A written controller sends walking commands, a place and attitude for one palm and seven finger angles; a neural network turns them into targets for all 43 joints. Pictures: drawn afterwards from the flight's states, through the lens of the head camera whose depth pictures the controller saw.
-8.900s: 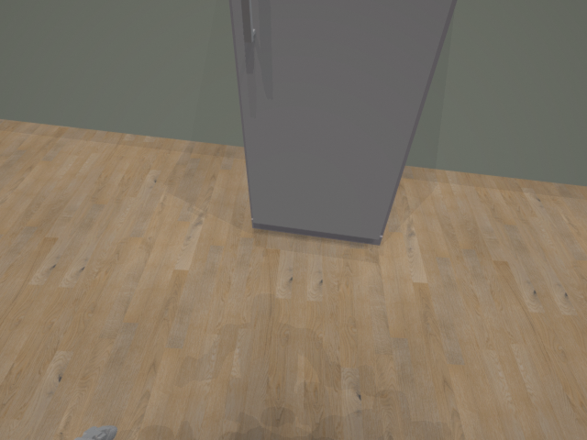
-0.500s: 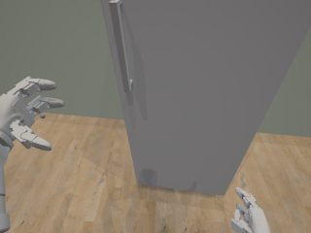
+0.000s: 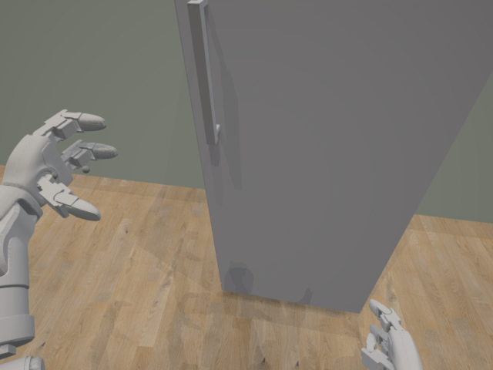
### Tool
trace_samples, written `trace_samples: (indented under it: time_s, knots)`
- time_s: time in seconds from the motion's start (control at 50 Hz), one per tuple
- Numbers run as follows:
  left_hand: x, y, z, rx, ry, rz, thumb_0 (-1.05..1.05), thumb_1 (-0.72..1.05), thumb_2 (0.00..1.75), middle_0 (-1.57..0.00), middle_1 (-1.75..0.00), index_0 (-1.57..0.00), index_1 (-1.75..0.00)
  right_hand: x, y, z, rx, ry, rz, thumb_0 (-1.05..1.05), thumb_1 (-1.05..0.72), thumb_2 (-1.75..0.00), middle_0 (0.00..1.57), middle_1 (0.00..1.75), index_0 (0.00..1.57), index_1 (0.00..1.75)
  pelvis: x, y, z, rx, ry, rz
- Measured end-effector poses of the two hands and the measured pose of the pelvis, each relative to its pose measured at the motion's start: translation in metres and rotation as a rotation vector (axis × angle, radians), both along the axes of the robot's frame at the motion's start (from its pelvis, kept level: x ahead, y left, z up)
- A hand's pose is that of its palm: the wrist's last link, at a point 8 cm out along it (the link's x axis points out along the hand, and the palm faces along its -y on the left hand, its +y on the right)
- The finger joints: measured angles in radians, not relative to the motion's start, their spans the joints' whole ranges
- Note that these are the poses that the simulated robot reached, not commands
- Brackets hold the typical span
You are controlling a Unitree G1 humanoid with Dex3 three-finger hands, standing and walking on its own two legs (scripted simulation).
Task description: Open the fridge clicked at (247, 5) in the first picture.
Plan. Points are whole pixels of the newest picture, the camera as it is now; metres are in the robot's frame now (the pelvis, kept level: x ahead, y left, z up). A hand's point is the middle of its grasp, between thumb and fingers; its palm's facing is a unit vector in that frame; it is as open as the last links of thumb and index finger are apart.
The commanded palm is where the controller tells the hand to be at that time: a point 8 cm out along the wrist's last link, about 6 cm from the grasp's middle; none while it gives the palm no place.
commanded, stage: move the hooked fingers beside the handle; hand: left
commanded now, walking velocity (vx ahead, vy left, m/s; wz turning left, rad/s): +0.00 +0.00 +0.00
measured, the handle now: (208, 78) +0.56 +0.15 +0.24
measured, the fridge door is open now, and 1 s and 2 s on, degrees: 0 0 0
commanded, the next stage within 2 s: none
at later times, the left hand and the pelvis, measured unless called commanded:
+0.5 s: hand (132, 141) +0.37 +0.23 +0.22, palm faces -0.02 -1.00 -0.04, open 13.9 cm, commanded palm +0.35 +0.28 +0.22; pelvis +0.01 +0.00 +0.00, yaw -2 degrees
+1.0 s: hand (156, 119) +0.44 +0.22 +0.21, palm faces -0.03 -1.00 -0.03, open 13.9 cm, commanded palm +0.42 +0.27 +0.21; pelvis +0.02 +0.00 +0.00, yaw -2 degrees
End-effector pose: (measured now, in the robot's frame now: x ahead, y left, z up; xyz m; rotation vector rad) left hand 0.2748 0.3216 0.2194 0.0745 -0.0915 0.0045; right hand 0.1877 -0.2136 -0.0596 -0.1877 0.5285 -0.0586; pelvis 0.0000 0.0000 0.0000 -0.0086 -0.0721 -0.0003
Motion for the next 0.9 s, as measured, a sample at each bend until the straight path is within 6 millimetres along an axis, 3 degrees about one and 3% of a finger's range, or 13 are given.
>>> trace_samples:
  time_s: [0.24, 0.44, 0.9]
  knots:
    - [0.042, -0.022, 0.003, -0.016, 0.015, -0.033, -0.01, -0.5, 0.3, -0.31, -1.2, -0.3, -1.2, -0.017, -0.011, -0.005, -0.001, 0.034, -0.058, 0.02, -0.9, -0.9, 0.2, 0.3, 0.2, 0.3, 0.0, 0.0, 0.0, 0.005, 0.015, -0.018]
    - [0.066, -0.036, 0.001, -0.021, 0.024, -0.034, -0.01, -0.5, 0.3, -0.3, -1.2, -0.3, -1.2, -0.03, -0.024, -0.013, -0.017, 0.09, -0.103, 0.02, -0.9, -0.9, 0.2, 0.3, 0.2, 0.3, 0.004, 0.0, 0.001, 0.007, 0.028, -0.025]
    - [0.135, -0.048, -0.006, -0.045, 0.081, -0.03, -0.01, -0.5, 0.3, -0.3, -1.2, -0.3, -1.2, -0.058, -0.043, -0.027, -0.046, 0.217, -0.198, 0.02, -0.9, -0.9, 0.2, 0.3, 0.2, 0.3, 0.015, 0.0, 0.0, 0.008, 0.082, -0.039]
